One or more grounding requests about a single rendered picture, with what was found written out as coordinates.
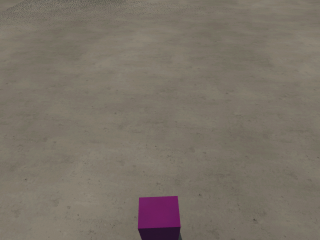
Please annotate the carton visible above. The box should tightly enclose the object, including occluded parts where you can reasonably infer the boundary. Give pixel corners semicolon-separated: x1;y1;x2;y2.
138;196;181;240

